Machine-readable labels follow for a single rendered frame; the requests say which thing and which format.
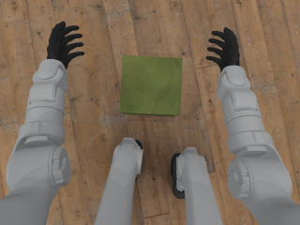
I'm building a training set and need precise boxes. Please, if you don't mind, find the robot left shin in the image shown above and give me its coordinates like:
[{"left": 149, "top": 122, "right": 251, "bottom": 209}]
[{"left": 112, "top": 137, "right": 139, "bottom": 159}]

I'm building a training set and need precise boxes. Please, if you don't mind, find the robot left upper arm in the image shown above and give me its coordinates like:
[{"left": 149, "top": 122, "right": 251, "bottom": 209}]
[{"left": 0, "top": 144, "right": 71, "bottom": 225}]

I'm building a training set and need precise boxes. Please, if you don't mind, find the robot left forearm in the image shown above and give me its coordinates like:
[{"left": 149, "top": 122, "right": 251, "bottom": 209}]
[{"left": 6, "top": 59, "right": 68, "bottom": 189}]

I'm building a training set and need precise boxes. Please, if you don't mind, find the robot left thigh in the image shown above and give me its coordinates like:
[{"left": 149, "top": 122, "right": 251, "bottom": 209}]
[{"left": 94, "top": 142, "right": 143, "bottom": 225}]

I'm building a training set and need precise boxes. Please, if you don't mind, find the robot right upper arm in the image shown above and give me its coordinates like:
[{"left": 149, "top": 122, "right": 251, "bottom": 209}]
[{"left": 227, "top": 157, "right": 300, "bottom": 225}]

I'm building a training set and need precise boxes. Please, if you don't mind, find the carton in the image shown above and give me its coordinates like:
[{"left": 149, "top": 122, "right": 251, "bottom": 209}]
[{"left": 119, "top": 55, "right": 183, "bottom": 116}]

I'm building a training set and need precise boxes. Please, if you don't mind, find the robot right hand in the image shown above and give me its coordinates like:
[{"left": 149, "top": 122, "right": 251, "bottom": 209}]
[{"left": 205, "top": 27, "right": 240, "bottom": 72}]

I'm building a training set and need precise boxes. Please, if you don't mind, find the robot right forearm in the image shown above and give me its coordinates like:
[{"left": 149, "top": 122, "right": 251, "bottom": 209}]
[{"left": 216, "top": 65, "right": 293, "bottom": 192}]

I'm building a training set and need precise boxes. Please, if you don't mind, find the robot left hand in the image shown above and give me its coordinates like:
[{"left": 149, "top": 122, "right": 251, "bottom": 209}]
[{"left": 47, "top": 21, "right": 84, "bottom": 69}]

